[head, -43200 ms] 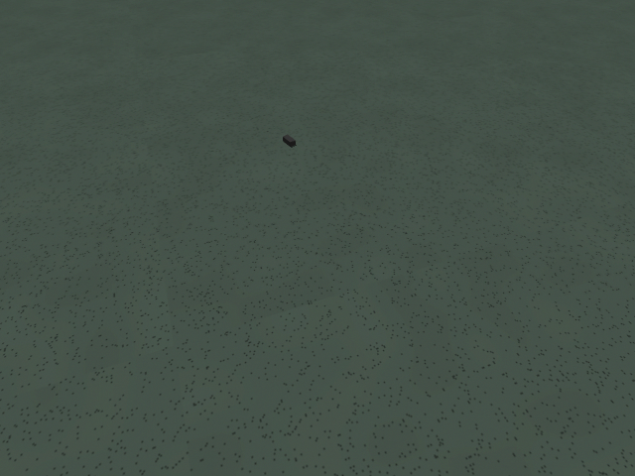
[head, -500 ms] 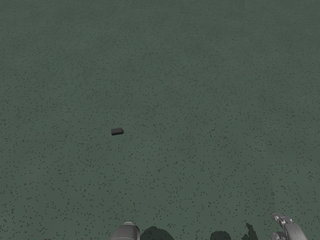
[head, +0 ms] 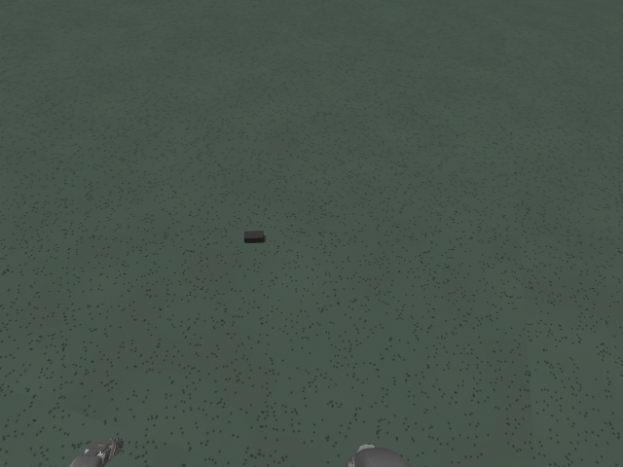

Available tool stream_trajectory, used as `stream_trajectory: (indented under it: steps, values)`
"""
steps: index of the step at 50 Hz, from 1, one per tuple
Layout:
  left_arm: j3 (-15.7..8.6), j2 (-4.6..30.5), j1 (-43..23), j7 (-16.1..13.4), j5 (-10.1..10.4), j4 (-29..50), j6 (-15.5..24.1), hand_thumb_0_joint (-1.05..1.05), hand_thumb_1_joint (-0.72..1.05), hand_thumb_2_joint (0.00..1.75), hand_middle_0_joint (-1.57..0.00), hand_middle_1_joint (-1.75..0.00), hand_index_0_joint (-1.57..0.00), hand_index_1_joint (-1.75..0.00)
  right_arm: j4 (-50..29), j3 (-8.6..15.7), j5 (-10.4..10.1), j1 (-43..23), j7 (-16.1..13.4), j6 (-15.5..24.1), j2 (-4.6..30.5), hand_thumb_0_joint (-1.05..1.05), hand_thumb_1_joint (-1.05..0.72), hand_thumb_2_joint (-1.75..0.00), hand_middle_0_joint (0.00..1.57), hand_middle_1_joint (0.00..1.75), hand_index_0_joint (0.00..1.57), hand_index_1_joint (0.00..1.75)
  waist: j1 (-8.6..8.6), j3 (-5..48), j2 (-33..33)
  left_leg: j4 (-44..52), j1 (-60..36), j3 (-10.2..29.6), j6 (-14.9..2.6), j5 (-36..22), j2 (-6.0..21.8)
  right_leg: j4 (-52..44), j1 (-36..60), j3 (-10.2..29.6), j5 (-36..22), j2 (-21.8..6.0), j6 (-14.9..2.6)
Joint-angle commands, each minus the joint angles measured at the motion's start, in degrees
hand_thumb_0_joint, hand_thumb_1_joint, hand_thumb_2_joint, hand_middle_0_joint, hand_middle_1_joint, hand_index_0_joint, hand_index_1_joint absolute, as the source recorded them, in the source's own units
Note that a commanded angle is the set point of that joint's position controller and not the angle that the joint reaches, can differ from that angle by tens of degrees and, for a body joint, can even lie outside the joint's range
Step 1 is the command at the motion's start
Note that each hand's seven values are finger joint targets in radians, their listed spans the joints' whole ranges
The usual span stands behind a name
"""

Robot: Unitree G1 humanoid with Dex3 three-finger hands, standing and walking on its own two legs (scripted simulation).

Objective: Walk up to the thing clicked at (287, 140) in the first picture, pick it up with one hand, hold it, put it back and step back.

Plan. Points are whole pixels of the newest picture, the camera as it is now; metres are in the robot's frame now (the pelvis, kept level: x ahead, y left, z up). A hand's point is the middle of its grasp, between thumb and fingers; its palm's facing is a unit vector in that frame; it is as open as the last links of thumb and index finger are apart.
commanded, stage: step back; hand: left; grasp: from above
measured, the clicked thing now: (253, 237) +1.02 +0.22 -0.75
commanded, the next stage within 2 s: stand in 1.06 s
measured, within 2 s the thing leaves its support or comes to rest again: neither
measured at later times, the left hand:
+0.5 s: hand out of the picture +0.00 +0.28 -0.15, palm faces -0.03 -0.93 -0.37, open 7.4 cm
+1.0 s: hand out of the picture +0.13 +0.25 -0.14, palm faces -0.03 -0.94 -0.34, open 7.4 cm
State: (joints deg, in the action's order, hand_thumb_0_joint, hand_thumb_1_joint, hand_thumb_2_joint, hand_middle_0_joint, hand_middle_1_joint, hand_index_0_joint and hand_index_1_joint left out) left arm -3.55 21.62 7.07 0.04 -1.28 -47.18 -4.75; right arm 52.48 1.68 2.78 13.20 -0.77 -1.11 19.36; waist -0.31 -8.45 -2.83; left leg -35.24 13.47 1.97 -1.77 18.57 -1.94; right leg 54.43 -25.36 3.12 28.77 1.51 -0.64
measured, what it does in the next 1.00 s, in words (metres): steps on the spot: right foot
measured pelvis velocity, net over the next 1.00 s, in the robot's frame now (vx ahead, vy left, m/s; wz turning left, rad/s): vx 0.00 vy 0.00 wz -0.04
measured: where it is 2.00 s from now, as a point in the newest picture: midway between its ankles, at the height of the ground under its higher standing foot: outside the picture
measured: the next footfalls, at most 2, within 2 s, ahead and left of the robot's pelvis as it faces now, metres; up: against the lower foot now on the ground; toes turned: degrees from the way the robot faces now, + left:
right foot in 0.16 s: +0.03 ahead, -0.13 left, +0.00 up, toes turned -4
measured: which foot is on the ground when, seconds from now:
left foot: down 0.00-1.00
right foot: up 0.00-0.14, down 0.16-1.00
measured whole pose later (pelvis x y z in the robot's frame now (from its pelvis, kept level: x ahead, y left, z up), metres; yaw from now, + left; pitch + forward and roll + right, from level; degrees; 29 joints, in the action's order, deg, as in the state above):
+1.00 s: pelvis +0.00 +0.00 +0.01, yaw -2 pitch -2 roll +0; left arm -1.5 20.5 4.0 0.1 -0.5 -59.7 1.5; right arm 61.6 1.6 1.1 8.1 0.6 0.8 18.6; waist 0.1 -2.7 -0.9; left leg -29.2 10.2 0.4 -0.2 16.8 0.0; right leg 28.3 -9.9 -1.3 16.2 -1.9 1.3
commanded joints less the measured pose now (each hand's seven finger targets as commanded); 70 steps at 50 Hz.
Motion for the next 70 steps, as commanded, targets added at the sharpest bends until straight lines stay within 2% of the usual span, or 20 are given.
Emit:
stream_trajectory:
  steps: [1, 4, 7, 9, 10, 11, 13, 16, 20, 21, 23, 24, 32, 34, 36, 37, 42, 44, 59, 70]
  values:
    - [-3.43, 10.83, 2.66, -0.12, 0.66, 2.84, 2.42, 0.0, 0.9, 0.9, -0.2, -0.3, -0.2, -0.3, -6.41, 3.44, -0.15, -6.76, -1.31, 2.71, 14.32, 0.0, -0.9, -0.9, 0.2, 0.3, 0.2, 0.3, 2.91, 6.59, 10.09, 12.87, 4.89, 8.66, -7.85, -17.2, 13.02, 5.06, 4.31, 2.92, -2.22, 0.75, -0.5]
    - [-2.63, 9.77, 1.24, 0.67, 0.24, 1.8, 4.03, 0.0, 0.9, 0.9, -0.2, -0.3, -0.2, -0.3, -5.07, 4.3, 0.02, -4.97, -0.25, 2.2, 15.05, 0.0, -0.9, -0.9, 0.2, 0.3, 0.2, 0.3, -0.38, 6.42, 13.55, 14.45, -0.57, 9.6, -6.93, 4.84, 11.23, -14.79, 6.35, -1.98, -0.24, -0.93, 0.69]
    - [-2.74, 9.02, 6.32, -0.32, -0.31, -2.43, 6.18, 0.0, 0.9, 0.9, -0.2, -0.3, -0.2, -0.3, -4.85, 4.48, -0.19, -5.14, 0.45, 0.71, 15.47, 0.0, -0.9, -0.9, 0.2, 0.3, 0.2, 0.3, 1.37, 8.3, 12.78, 7.34, 1.23, 6.82, -6.31, 6.11, 10.68, -36.8, 16.94, -4.13, -8.45, 0.66, -0.32]
    - [-3.92, 13.76, 9.93, -1.29, -1.6, -4.44, 7.83, 0.0, 0.9, 0.9, -0.2, -0.3, -0.2, -0.3, -5.79, 2.97, -1.02, -4.41, 0.69, 0.69, 10.18, 0.0, -0.9, -0.9, 0.2, 0.3, 0.2, 0.3, 2.44, 10.29, 0.34, -7.3, 13.38, 2.59, -1.68, 5.01, 5.18, -39.95, 27.81, 14.73, -7.31, -9.24, -3.06]
    - [-4.73, 16.98, 6.79, -1.46, -1.89, -3.45, 8.08, 0.0, 0.9, 0.9, -0.2, -0.3, -0.2, -0.3, -6.43, 2.85, -0.76, -6.74, 0.78, 0.84, 9.71, 0.0, -0.9, -0.9, 0.2, 0.3, 0.2, 0.3, 3.43, 6.99, -3.71, -9.95, 22.07, 1.48, 0.73, 12.53, 0.73, -40.74, 24.42, 25.94, 3.15, -17.58, -8.01]
    - [-5.02, 19.92, 2.67, -1.34, -1.85, -2.17, 7.94, 0.0, 0.9, 0.9, -0.2, -0.3, -0.2, -0.3, -5.46, 4.05, -0.45, -7.02, 0.23, 1.0, 12.93, 0.0, -0.9, -0.9, 0.2, 0.3, 0.2, 0.3, 2.96, 2.89, -4.06, -13.58, 13.99, 5.01, 1.69, 13.79, 4.04, -41.28, 8.79, 30.39, 8.29, -23.53, -12.6]
    - [-3.89, 15.6, -3.0, -0.9, -0.94, -1.12, 8.08, 0.0, 0.9, 0.9, -0.2, -0.3, -0.2, -0.3, -3.63, 4.69, -1.13, -4.43, 1.32, 1.5, 14.83, 0.0, -0.9, -0.9, 0.2, 0.3, 0.2, 0.3, -0.9, -0.25, -2.12, -10.87, 7.12, 3.66, 1.41, 8.22, 5.68, -40.82, 2.62, 20.28, 11.59, -18.45, -10.17]
    - [-3.28, 14.35, 1.77, -0.57, -1.0, -3.63, 8.23, 0.0, 0.9, 0.9, -0.2, -0.3, -0.2, -0.3, -3.15, 4.17, -0.87, -6.86, 2.12, 2.14, 11.9, 0.0, -0.9, -0.9, 0.2, 0.3, 0.2, 0.3, 1.76, 0.7, -5.15, -4.68, 7.53, 0.23, 1.46, 4.4, 3.15, -39.48, 6.96, 13.1, 4.91, -13.0, -7.88]
    - [-2.0, 13.46, 2.2, 0.04, -0.8, -3.71, 7.38, 0.0, 0.9, 0.9, -0.2, -0.3, -0.2, -0.3, -1.28, 4.57, -0.69, -3.36, 1.9, 3.16, 11.7, 0.0, -0.9, -0.9, 0.2, 0.3, 0.2, 0.3, -0.25, 4.34, -4.05, 11.06, -5.13, -1.8, 0.94, 0.49, 1.33, -30.76, 5.55, 6.25, -8.73, -10.7, -5.37]
    - [-1.23, 11.45, 2.15, 0.06, -0.65, -3.67, 7.28, 0.0, 0.9, 0.9, -0.2, -0.3, -0.2, -0.3, -0.41, 5.24, -0.31, -1.21, 1.47, 3.56, 12.99, 0.0, -0.9, -0.9, 0.2, 0.3, 0.2, 0.3, -1.43, 6.69, -0.48, 13.09, -9.91, 3.29, 0.16, -0.65, 4.63, -24.69, 3.25, 3.62, -13.83, -8.97, -3.83]
    - [-1.0, 10.54, 1.85, -0.38, 0.69, -4.24, 6.93, 0.0, 0.9, 0.9, -0.2, -0.3, -0.2, -0.3, -0.39, 6.2, -0.4, -1.31, 1.31, 3.6, 19.05, 0.0, -0.9, -0.9, 0.2, 0.3, 0.2, 0.3, -1.1, 7.72, 10.85, 21.49, -6.16, 25.43, -8.77, 15.09, 19.76, -10.89, -0.28, -4.07, 1.77, -1.34, -0.71]
    - [-1.69, 13.36, 2.55, -0.55, 0.27, -4.35, 7.04, 0.0, 0.9, 0.9, -0.2, -0.3, -0.2, -0.3, -0.47, 6.82, -0.46, -1.9, 1.49, 3.36, 20.46, 0.0, -0.9, -0.9, 0.2, 0.3, 0.2, 0.3, -1.3, 6.39, 10.54, 22.66, -2.99, 26.69, -11.79, 18.36, 21.46, -6.64, 0.94, -1.63, 4.29, -3.1, -0.92]
    - [-1.39, 9.13, 7.06, -0.93, 0.49, -7.73, 8.39, 0.0, 0.9, 0.9, -0.2, -0.3, -0.2, -0.3, -0.89, 4.36, -1.79, -7.05, 1.06, 2.66, 13.65, 0.0, -0.9, -0.9, 0.2, 0.3, 0.2, 0.3, 3.11, 10.71, 11.5, 7.52, -2.43, 5.84, -4.47, -21.61, 11.55, -32.68, 16.68, -5.37, -16.78, -2.03, -0.65]
    - [-2.7, 13.38, 9.01, -1.76, -0.11, -9.18, 8.47, 0.0, 0.9, 0.9, -0.2, -0.3, -0.2, -0.3, -1.97, 2.93, -2.86, -8.45, 0.82, 2.49, 10.02, 0.0, -0.9, -0.9, 0.2, 0.3, 0.2, 0.3, 4.14, 13.1, 2.2, -0.99, 7.41, 1.72, -0.09, -15.35, 5.99, -32.05, 26.7, 4.87, -27.25, -8.1, -2.73]
    - [-2.87, 17.6, 1.0, -1.6, -0.45, -6.91, 8.21, 0.0, 0.9, 0.9, -0.2, -0.3, -0.2, -0.3, -0.21, 3.01, -2.45, -5.09, 0.45, 1.57, 10.04, 0.0, -0.9, -0.9, 0.2, 0.3, 0.2, 0.3, 1.81, 9.93, -3.58, -7.57, 6.65, 0.18, 1.74, 11.55, 2.63, -37.62, 15.43, 17.99, -10.89, -21.92, -11.17]
    - [-2.59, 17.04, -4.06, -1.34, -0.71, -5.48, 8.03, 0.0, 0.9, 0.9, -0.2, -0.3, -0.2, -0.3, 1.49, 3.48, -1.95, -2.64, 0.46, 1.48, 11.13, 0.0, -0.9, -0.9, 0.2, 0.3, 0.2, 0.3, -0.48, 6.97, -3.92, -6.81, 2.34, 0.66, 1.65, 11.93, 4.17, -36.34, 8.63, 16.94, -8.1, -21.74, -12.24]
    - [-1.07, 11.22, -3.29, -0.89, 0.94, -7.03, 7.45, 0.0, 0.9, 0.9, -0.2, -0.3, -0.2, -0.3, 4.23, 3.32, -1.47, -4.57, 0.52, 3.34, 13.36, 0.0, -0.9, -0.9, 0.2, 0.3, 0.2, 0.3, 1.19, 9.47, 0.59, 12.15, -1.85, 7.04, -1.27, -18.81, 9.71, -26.3, 14.44, -0.79, -27.26, -6.98, -1.12]
    - [-1.19, 12.06, -2.7, -0.87, 1.06, -8.59, 7.52, 0.0, 0.9, 0.9, -0.2, -0.3, -0.2, -0.3, 4.06, 2.39, -1.71, -7.5, 0.71, 3.34, 12.65, 0.0, -0.9, -0.9, 0.2, 0.3, 0.2, 0.3, 2.31, 8.43, 0.42, 10.45, 2.05, 5.83, -1.1, -16.05, 8.92, -30.41, 18.69, 0.42, -21.1, -7.37, -1.26]
    - [0.91, 9.64, -5.35, -0.78, 1.08, -12.15, 6.98, 0.0, 0.9, 0.9, -0.2, -0.3, -0.2, -0.3, 6.94, 1.8, -2.6, -10.28, -0.02, 3.69, 12.3, 0.0, -0.9, -0.9, 0.2, 0.3, 0.2, 0.3, 0.34, 15.14, 5.31, 14.79, -11.48, 3.01, 0.64, -35.37, 9.86, -32.31, 23.71, -0.66, -39.62, -8.85, -0.23]
    - [1.29, 10.08, -5.07, -0.62, 0.6, -14.05, 6.86, 0.0, 0.9, 0.9, -0.2, -0.3, -0.2, -0.3, 7.82, 1.3, -2.4, -12.73, 0.36, 3.03, 12.03, 0.0, -0.9, -0.9, 0.2, 0.3, 0.2, 0.3, 0.25, 9.81, 2.74, 19.71, -9.57, 2.86, 1.02, -20.82, 9.3, -37.98, 21.1, -0.12, -29.24, -9.09, 0.22]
